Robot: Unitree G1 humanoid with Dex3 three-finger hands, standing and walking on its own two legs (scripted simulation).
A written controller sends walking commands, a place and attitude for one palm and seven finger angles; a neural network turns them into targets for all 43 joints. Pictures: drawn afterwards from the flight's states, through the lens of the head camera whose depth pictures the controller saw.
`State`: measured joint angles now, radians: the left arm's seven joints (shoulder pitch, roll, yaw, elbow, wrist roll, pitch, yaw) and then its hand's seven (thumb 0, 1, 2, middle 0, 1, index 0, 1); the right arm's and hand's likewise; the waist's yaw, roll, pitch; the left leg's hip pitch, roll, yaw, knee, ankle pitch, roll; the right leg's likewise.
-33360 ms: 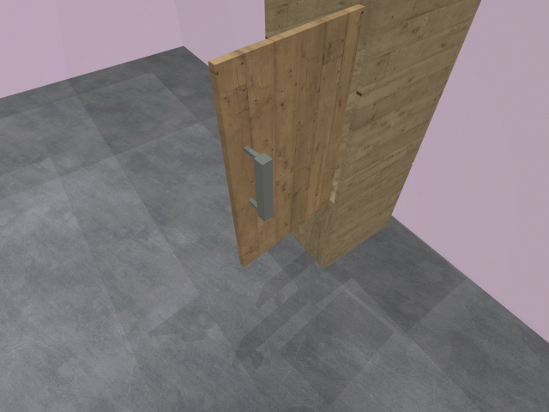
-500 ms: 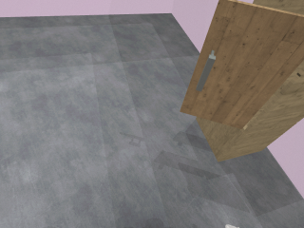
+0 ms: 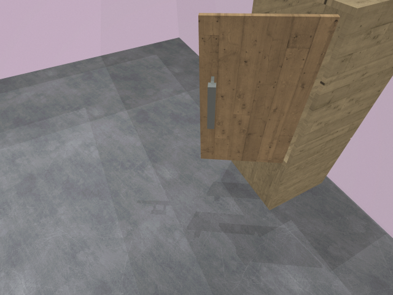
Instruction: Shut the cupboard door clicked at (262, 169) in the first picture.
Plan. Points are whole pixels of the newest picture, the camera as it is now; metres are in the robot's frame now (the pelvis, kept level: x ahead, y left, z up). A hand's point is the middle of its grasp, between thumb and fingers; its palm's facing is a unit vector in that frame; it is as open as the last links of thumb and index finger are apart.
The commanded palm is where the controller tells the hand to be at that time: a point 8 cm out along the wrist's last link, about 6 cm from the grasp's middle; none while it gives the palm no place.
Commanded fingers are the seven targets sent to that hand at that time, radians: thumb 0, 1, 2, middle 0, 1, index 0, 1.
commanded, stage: take the last steps up to it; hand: left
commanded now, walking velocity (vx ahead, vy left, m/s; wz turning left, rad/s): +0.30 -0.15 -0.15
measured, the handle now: (211, 103) +0.69 -0.02 -0.02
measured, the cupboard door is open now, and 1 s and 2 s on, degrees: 58 58 58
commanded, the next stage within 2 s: come to a stop and stand still in 0.48 s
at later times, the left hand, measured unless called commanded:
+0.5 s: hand (134, 273) +0.21 +0.18 -0.18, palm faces -0.04 -0.98 -0.17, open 7.4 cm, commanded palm none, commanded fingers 0.00 0.90 0.90 -0.20 -0.30 -0.20 -0.30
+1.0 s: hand (169, 223) +0.34 +0.10 -0.16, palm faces -0.02 -0.97 -0.24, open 7.3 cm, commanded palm none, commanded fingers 0.00 0.90 0.90 -0.20 -0.30 -0.20 -0.30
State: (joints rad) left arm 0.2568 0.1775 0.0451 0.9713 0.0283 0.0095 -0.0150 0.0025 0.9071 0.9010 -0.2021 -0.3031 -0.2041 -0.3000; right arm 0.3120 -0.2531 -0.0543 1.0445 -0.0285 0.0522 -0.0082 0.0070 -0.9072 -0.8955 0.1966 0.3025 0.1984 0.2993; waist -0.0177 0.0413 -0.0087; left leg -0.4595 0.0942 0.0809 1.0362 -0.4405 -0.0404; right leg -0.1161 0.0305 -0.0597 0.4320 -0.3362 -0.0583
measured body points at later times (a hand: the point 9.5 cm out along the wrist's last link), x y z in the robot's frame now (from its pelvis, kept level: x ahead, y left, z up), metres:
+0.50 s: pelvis +0.16 -0.01 +0.00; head +0.20 +0.00 +0.45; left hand +0.21 +0.23 -0.16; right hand +0.18 -0.25 -0.14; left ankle +0.19 +0.09 -0.74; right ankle +0.15 -0.17 -0.65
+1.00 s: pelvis +0.23 -0.08 +0.00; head +0.28 -0.09 +0.44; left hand +0.34 +0.15 -0.15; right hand +0.29 -0.34 -0.15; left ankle +0.21 +0.04 -0.67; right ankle +0.29 -0.22 -0.74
